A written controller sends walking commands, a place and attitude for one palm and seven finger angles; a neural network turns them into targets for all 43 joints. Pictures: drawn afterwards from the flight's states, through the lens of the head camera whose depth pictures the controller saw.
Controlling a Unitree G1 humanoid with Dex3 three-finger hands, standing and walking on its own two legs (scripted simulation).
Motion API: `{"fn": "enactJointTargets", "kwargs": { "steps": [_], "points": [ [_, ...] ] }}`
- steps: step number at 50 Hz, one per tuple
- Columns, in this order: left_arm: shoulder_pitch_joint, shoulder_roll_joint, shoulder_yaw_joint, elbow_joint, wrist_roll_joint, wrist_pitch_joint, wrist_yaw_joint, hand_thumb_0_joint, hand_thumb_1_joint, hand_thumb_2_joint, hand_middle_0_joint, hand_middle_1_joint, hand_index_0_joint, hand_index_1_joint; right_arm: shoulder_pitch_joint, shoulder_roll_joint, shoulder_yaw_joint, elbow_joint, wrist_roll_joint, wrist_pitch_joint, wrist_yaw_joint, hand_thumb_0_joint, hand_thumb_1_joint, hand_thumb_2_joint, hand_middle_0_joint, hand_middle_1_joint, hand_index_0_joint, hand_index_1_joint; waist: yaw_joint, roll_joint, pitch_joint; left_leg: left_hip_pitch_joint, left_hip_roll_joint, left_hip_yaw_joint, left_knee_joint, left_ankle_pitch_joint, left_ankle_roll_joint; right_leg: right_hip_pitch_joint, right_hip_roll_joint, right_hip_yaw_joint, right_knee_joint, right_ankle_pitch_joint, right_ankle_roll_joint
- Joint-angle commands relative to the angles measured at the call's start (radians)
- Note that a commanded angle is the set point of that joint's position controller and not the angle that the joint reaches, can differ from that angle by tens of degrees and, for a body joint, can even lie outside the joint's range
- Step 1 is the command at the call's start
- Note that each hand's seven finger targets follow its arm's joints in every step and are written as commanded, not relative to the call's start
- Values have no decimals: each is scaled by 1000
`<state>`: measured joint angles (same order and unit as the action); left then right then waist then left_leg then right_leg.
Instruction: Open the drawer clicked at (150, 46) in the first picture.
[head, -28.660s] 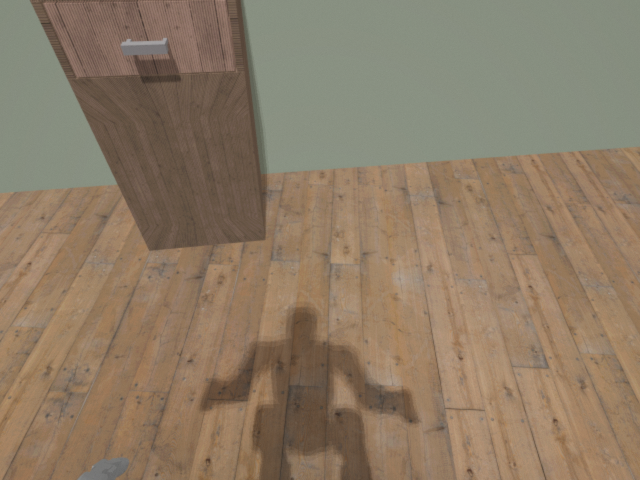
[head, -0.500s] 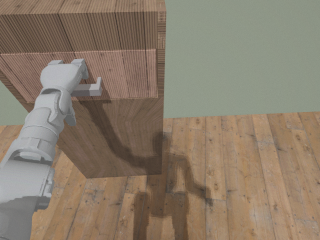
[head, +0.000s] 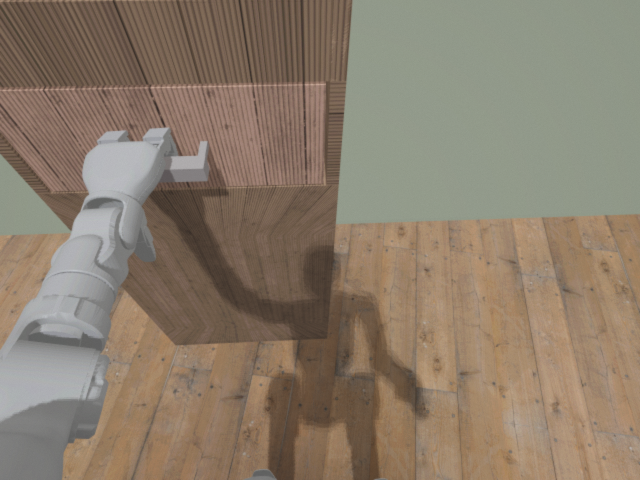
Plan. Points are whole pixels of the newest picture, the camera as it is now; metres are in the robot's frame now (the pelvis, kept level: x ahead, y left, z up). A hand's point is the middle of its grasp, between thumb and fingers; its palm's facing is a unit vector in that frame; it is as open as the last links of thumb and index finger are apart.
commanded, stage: lower the fingers behind the handle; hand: left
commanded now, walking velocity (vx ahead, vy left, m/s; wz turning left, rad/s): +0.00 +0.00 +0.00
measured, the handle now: (168, 158) +0.52 +0.20 +0.08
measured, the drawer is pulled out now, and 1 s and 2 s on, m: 0.00 0.00 0.07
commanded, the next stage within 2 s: close the thumb around the handle in 0.20 s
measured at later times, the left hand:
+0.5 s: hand (141, 198) +0.47 +0.23 +0.06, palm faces -0.03 -0.04 -1.00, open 12.7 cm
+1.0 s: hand (144, 198) +0.47 +0.23 +0.06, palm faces -0.04 -0.03 -1.00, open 5.7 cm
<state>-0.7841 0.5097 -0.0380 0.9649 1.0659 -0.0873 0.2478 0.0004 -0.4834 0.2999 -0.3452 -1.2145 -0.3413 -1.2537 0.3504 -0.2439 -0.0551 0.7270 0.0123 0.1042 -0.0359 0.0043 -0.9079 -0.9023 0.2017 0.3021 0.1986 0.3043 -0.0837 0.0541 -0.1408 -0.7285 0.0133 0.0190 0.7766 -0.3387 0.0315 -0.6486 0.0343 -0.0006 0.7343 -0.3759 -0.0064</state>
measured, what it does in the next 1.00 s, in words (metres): stands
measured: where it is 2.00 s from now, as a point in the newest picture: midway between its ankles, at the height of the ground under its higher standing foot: outside the picture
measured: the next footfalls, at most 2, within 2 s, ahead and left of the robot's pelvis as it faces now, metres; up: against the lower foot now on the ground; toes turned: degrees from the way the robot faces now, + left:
none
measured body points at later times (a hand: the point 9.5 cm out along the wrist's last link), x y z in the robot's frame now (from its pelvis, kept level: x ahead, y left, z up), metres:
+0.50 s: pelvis +0.00 +0.00 +0.00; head +0.08 +0.00 +0.45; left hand +0.46 +0.23 +0.11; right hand +0.03 -0.28 -0.12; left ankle +0.01 +0.10 -0.71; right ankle -0.02 -0.12 -0.71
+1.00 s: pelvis +0.01 -0.01 +0.00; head +0.08 -0.01 +0.45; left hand +0.46 +0.23 +0.12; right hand +0.05 -0.28 -0.13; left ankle +0.01 +0.10 -0.71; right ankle -0.02 -0.12 -0.71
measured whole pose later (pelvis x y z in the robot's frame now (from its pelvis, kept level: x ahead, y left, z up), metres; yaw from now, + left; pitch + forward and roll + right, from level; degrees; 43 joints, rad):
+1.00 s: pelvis +0.01 -0.01 +0.00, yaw +0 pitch +15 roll -1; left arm -0.73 0.51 -0.02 0.93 1.06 -0.08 0.22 0.00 0.70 0.81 -0.39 -1.34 -0.38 -1.34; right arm 0.32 -0.25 -0.06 0.70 0.01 0.12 -0.04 0.00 -0.91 -0.90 0.20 0.30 0.20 0.30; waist -0.08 0.05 -0.14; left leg -0.67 0.02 0.03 0.74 -0.34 0.02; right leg -0.60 0.04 0.01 0.71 -0.38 -0.01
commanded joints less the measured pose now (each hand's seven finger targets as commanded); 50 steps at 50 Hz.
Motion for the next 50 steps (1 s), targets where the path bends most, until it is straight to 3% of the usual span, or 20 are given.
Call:
{"fn": "enactJointTargets", "kwargs": {
  "steps": [1,5,6,12,15,17,19,21,22,24,27,28,30,32,34,38,40,44,47,50],
  "points": [
    [-447,278,86,-140,-2,53,29,0,-500,300,-300,-1200,-300,-1200,88,-174,-49,-76,2,-14,-18,0,-900,-900,200,300,200,300,-20,-13,-344,345,-24,-13,-68,334,17,92,40,-23,-100,305,-29],
    [-461,253,54,-122,-4,53,11,0,-500,300,-300,-1200,-300,-1200,73,-171,-41,-93,6,-10,-25,0,-900,-900,200,300,200,300,-28,-24,-291,325,-26,-11,-85,288,18,83,33,-21,-114,270,-26],
    [-455,280,76,-125,2,51,10,0,-500,300,-300,-1200,-300,-1200,71,-171,-41,-94,7,-10,-26,0,-900,-900,200,300,200,300,-21,-16,-296,330,-23,-14,-86,288,17,82,33,-21,-111,263,-28],
    [-437,259,76,-170,2,20,3,0,-500,300,-300,-1200,-300,-1200,69,-165,-45,-113,0,-9,-25,0,-900,-900,200,300,200,300,-8,9,-351,376,-22,-14,-73,347,14,93,34,-21,-99,292,-32],
    [-443,236,54,-173,-2,17,3,0,-500,300,-300,-1200,-300,-1200,66,-166,-47,-115,1,-11,-23,0,-900,-900,200,300,200,300,-14,6,-325,369,-20,-15,-75,317,13,69,34,-21,-103,266,-30],
    [-451,270,81,-191,-1,8,7,0,-388,348,-308,-1212,-308,-1212,66,-169,-48,-116,0,-11,-26,0,-900,-900,200,300,200,300,-14,-8,-347,365,-22,-16,-71,316,16,90,34,-16,-103,274,-30],
    [-447,263,78,-207,6,4,13,0,-276,396,-316,-1224,-316,-1224,72,-167,-52,-111,-2,-13,-25,0,-900,-900,200,300,200,300,-5,41,-366,387,-22,-17,-66,349,12,78,36,-18,-91,289,-34],
    [-417,240,72,-226,-2,5,15,0,-164,444,-324,-1236,-324,-1236,72,-166,-57,-109,-4,-12,-19,0,-900,-900,200,300,200,300,-1,51,-390,414,-19,-13,-58,389,10,84,38,-19,-90,314,-33],
    [-412,266,96,-238,-4,1,14,0,-108,468,-328,-1242,-328,-1242,73,-168,-58,-109,-5,-10,-19,0,-900,-900,200,300,200,300,5,30,-408,414,-18,-17,-55,426,9,106,39,-20,-84,337,-34],
    [-395,224,66,-249,-14,4,14,0,4,516,-336,-1254,-336,-1254,69,-165,-59,-108,-4,-7,-16,0,-900,-900,200,300,200,300,1,42,-404,423,-19,-11,-53,431,10,101,40,-19,-87,350,-31],
    [-374,255,92,-233,-17,10,15,0,172,588,-348,-1272,-348,-1272,62,-172,-57,-102,-2,-4,-18,0,-900,-900,200,300,200,300,0,-10,-365,379,-20,-9,-64,399,14,130,39,-16,-98,348,-30],
    [-371,278,104,-229,-10,11,15,0,228,612,-352,-1278,-352,-1278,61,-172,-56,-101,1,-3,-20,0,-900,-900,200,300,200,300,6,6,-353,367,-22,-7,-69,392,15,130,37,-15,-97,352,-31],
    [-371,258,84,-219,-7,19,15,0,340,660,-360,-1290,-360,-1290,56,-169,-54,-104,3,-3,-20,0,-900,-900,200,300,200,300,1,-5,-328,351,-26,-4,-74,359,16,130,36,-14,-105,335,-30],
    [-382,276,94,-228,-6,15,14,0,452,708,-368,-1302,-368,-1302,53,-172,-55,-100,2,-3,-22,0,-900,-900,200,300,200,300,-1,10,-331,362,-24,-4,-76,360,16,130,36,-10,-109,334,-32],
    [-391,248,66,-208,-4,20,12,0,564,756,-376,-1314,-376,-1314,59,-169,-54,-98,5,-4,-23,0,-900,-900,200,300,200,300,-11,8,-317,365,-23,-6,-80,347,15,110,36,-15,-109,318,-31],
    [-364,265,91,-222,-11,11,5,0,788,852,-392,-1338,-392,-1338,61,-167,-57,-101,1,-6,-22,0,-900,-900,200,300,200,300,6,22,-376,397,-23,-2,-72,390,16,135,36,-10,-103,351,-31],
    [-375,235,63,-211,-12,12,1,0,900,900,-400,-1350,-400,-1350,58,-165,-54,-102,4,-5,-22,0,-900,-900,200,300,200,300,-7,6,-339,380,-24,-5,-76,359,14,115,35,-14,-106,329,-29],
    [-406,242,64,-214,-10,7,4,0,900,900,-400,-1350,-400,-1350,62,-170,-55,-97,3,-8,-23,0,-900,-900,200,300,200,300,-13,-11,-339,371,-24,-6,-75,346,17,115,33,-10,-108,330,-27],
    [-380,282,101,-223,-8,3,5,0,900,900,-400,-1350,-400,-1350,57,-170,-55,-101,0,-7,-24,0,-900,-900,200,300,200,300,4,-12,-376,367,-29,1,-69,380,19,164,31,-1,-104,379,-29],
    [-373,226,60,-228,-12,3,5,0,900,900,-400,-1350,-400,-1350,54,-162,-55,-103,2,-5,-21,0,-900,-900,200,300,200,300,-4,12,-360,378,-31,4,-66,391,17,145,32,-5,-104,384,-27]
  ]
}}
